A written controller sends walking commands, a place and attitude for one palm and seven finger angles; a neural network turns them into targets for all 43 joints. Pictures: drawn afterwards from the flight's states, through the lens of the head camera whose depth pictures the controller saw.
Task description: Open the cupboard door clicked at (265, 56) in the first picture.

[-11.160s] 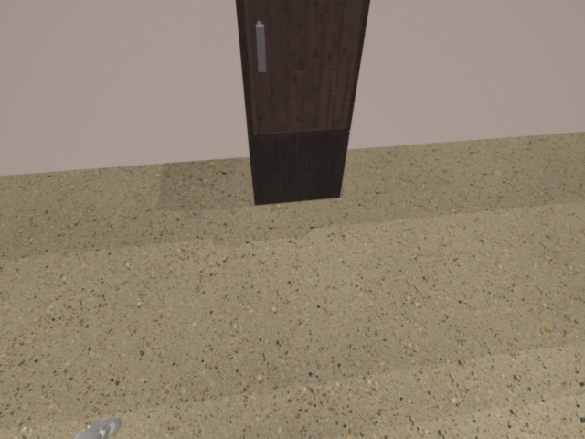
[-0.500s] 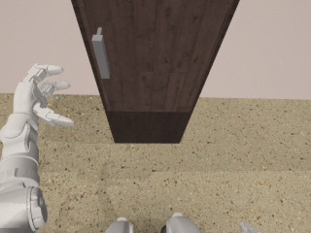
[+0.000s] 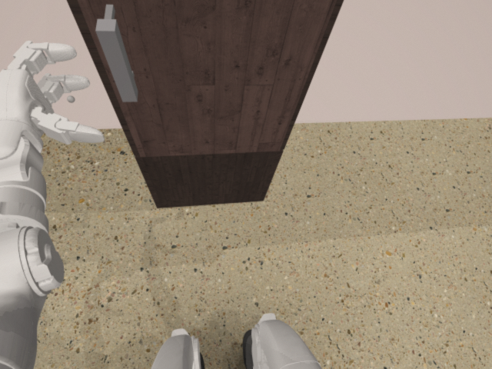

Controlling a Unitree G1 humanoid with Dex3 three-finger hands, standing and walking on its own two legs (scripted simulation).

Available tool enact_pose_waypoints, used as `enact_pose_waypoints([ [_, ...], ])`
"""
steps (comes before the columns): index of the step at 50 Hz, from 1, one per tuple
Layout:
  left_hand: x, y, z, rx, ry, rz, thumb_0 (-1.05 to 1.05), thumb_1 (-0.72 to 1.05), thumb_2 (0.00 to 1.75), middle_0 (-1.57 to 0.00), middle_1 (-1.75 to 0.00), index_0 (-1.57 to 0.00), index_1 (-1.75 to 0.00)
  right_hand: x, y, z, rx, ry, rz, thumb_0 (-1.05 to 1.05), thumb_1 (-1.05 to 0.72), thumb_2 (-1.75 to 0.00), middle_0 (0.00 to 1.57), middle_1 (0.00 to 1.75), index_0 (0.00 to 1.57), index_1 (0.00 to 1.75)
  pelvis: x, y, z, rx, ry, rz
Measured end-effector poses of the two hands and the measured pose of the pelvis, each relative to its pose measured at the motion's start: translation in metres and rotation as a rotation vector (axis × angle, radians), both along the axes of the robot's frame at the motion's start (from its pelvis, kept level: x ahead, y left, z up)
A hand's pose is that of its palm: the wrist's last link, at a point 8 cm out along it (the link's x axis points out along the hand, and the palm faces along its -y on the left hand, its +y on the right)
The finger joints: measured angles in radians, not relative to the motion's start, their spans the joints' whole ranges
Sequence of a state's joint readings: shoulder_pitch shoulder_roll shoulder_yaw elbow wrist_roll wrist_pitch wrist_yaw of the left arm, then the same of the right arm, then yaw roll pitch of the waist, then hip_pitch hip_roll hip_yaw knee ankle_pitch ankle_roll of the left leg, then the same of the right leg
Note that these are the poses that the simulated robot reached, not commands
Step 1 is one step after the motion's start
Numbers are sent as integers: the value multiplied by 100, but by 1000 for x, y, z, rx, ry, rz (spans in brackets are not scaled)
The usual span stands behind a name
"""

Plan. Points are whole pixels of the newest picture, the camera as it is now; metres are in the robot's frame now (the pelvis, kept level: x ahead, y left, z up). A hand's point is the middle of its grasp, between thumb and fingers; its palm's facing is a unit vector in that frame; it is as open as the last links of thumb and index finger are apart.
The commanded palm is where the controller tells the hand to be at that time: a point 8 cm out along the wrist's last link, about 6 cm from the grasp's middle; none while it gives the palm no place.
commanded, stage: move the hooked fingers beside the handle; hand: left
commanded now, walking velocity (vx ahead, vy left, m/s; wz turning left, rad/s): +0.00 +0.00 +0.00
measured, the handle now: (120, 56) +0.61 +0.15 +0.08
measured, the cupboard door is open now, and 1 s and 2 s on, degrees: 0 0 0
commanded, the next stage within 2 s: slide the fingers in behind the handle in 0.98 s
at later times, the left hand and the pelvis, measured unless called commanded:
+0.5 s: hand (70, 86) +0.54 +0.22 +0.08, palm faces +0.03 -1.00 -0.02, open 14.0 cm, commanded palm +0.52 +0.26 +0.07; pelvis +0.02 +0.00 +0.00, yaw -1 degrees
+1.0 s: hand (77, 88) +0.54 +0.22 +0.07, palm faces +0.02 -1.00 -0.03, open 14.0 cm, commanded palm +0.53 +0.25 +0.07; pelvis +0.01 +0.00 +0.00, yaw +0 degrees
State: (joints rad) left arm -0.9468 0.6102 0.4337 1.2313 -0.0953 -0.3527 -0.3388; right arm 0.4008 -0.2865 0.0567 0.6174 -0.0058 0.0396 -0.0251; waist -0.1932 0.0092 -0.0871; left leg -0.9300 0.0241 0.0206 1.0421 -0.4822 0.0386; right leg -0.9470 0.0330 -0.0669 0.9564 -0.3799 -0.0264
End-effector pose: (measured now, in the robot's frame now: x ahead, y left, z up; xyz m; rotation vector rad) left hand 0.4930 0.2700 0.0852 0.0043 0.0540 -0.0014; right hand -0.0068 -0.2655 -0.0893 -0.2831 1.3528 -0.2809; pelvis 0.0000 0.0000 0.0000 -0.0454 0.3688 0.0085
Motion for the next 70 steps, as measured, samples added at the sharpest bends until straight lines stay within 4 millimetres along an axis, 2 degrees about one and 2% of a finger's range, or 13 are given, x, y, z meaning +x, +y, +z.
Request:
enact_pose_waypoints([
  [9, 25, -2, 9, 19, -41, 9, -1, -50, 30, -30, -120, -30, -120, -23, 8, 1, 16, 93, -32, 0, -90, -90, 20, 30, 20, 30, 4, 2, -2, -9, 32, -4],
  [16, 37, -7, -2, 7, 10, 5, -1, -50, 30, -30, -120, -30, -120, -27, 12, 4, 20, 120, -51, 0, -90, -90, 20, 30, 20, 30, 9, 3, -1, -10, 52, -14],
  [22, 31, 0, -7, 15, -14, 25, -1, -50, 30, -30, -120, -30, -120, -21, 14, 6, 29, 117, -58, 0, -90, -90, 20, 30, 20, 30, 14, 4, 1, -11, 47, -23],
  [28, 23, 8, 0, 24, -29, 23, -1, -50, 30, -30, -120, -30, -120, -6, 13, 7, 30, 102, -40, 0, -90, -90, 20, 30, 20, 30, 18, 4, 4, -17, 33, -11],
  [35, 19, 2, -2, 5, 1, -3, -1, -50, 30, -30, -120, -30, -120, 14, 9, 6, 17, 62, -3, 0, -90, -90, 20, 30, 20, 30, 18, 5, 4, -20, 24, 7],
  [41, 23, -5, -8, 4, -17, 6, -1, -51, 30, -30, -120, -30, -120, 20, 7, 2, 6, 33, 8, 0, -90, -90, 20, 30, 20, 30, 14, 6, 0, -19, 33, 5],
  [46, 27, -4, -8, 18, -23, 18, -1, -50, 30, -30, -120, -30, -120, 13, 9, -1, 14, 41, -4, 0, -90, -90, 20, 30, 20, 30, 11, 5, -3, -18, 36, 1],
  [57, 34, -1, -6, 17, -13, 13, -1, -50, 30, -30, -120, -30, -120, -17, 15, -2, 29, 122, -34, 0, -90, -90, 20, 30, 20, 30, 9, 4, -4, -19, 52, -1],
  [63, 37, -13, -8, 15, -6, -10, -1, -50, 30, -30, -120, -30, -120, -24, 14, 1, 26, 142, -43, 0, -90, -90, 20, 30, 20, 30, 11, 5, -4, -21, 56, 0],
  [70, 41, -28, -15, -1, 3, 6, -1, -50, 30, -30, -120, -30, -120, -20, 13, 3, 24, 122, -47, 0, -90, -90, 20, 30, 20, 30, 13, 4, -3, -18, 56, -5],
])
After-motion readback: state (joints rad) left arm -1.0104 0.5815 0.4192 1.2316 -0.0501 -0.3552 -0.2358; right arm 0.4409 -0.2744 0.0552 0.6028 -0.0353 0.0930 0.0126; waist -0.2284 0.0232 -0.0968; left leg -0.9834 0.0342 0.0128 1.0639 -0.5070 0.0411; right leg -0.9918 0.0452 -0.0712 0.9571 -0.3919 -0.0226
